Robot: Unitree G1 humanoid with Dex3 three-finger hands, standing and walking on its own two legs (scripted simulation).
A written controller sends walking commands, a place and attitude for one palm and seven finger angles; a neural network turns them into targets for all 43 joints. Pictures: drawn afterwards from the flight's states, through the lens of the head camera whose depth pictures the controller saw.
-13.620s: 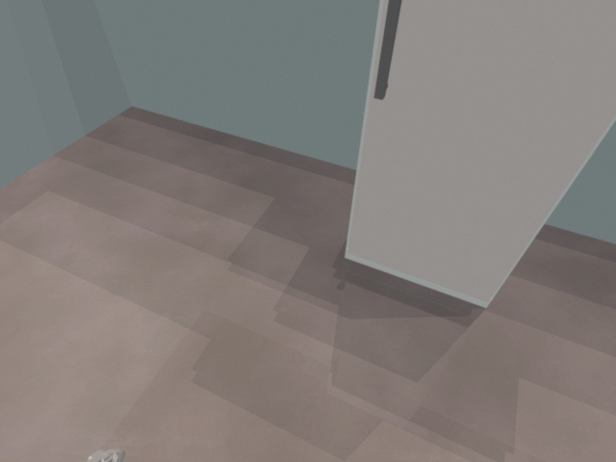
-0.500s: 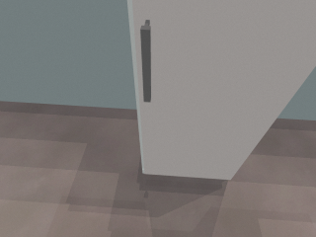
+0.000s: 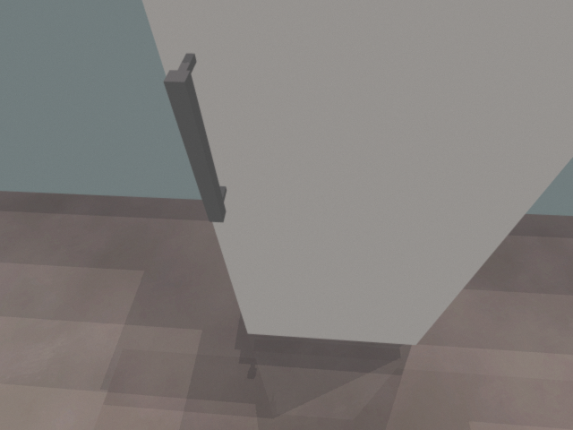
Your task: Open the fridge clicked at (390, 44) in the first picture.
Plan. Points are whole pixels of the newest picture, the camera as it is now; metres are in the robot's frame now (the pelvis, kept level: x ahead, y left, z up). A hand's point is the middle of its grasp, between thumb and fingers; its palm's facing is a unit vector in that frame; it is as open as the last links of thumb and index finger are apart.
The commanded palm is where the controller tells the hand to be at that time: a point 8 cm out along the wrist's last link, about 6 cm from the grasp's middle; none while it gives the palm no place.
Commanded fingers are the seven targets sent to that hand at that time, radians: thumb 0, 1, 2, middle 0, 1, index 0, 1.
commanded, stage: come to a stop and stand still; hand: left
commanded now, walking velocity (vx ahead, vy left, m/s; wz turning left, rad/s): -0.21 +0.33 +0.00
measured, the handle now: (205, 149) +0.44 +0.14 +0.16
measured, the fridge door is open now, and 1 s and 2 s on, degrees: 0 0 0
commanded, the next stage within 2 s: look again from close up in 1.88 s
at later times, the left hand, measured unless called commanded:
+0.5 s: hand out of the picture +0.03 +0.22 -0.18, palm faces +0.13 -0.97 -0.21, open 7.3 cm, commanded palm none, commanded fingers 0.00 0.90 0.90 -0.20 -0.30 -0.20 -0.30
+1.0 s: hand out of the picture -0.02 +0.21 -0.16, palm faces +0.03 -0.98 -0.19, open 7.3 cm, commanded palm none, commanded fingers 0.00 0.90 0.90 -0.20 -0.30 -0.20 -0.30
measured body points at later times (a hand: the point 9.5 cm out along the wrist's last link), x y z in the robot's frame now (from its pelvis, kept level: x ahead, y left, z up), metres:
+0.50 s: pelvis +0.00 +0.02 +0.01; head +0.05 +0.05 +0.45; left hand +0.02 +0.27 -0.16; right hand +0.13 -0.20 -0.13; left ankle +0.01 +0.12 -0.72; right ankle +0.03 -0.12 -0.71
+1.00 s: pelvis -0.03 +0.03 +0.02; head -0.04 +0.03 +0.47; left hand -0.02 +0.26 -0.14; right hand -0.05 -0.19 -0.14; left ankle +0.01 +0.12 -0.72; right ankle -0.06 -0.08 -0.72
